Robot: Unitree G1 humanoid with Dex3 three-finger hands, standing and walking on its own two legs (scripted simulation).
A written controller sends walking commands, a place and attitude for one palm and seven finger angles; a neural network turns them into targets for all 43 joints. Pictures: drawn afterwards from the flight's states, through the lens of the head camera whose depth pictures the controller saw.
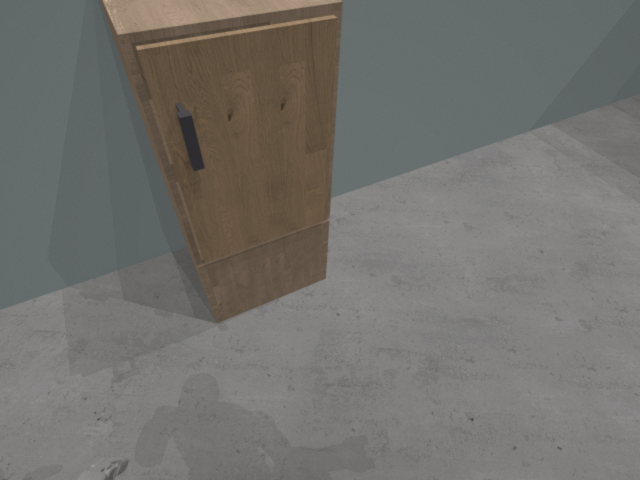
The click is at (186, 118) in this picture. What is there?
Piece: cupboard door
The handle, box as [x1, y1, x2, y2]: [175, 103, 204, 170]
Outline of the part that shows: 175,103 178,110 177,115 191,165 194,170 204,168 191,115 188,110 183,109 180,103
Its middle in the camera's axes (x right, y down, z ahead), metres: -0.27 -0.21 +0.79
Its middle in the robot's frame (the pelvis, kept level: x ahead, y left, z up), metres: +0.73 +0.31 +0.02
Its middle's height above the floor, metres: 0.79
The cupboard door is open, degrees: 0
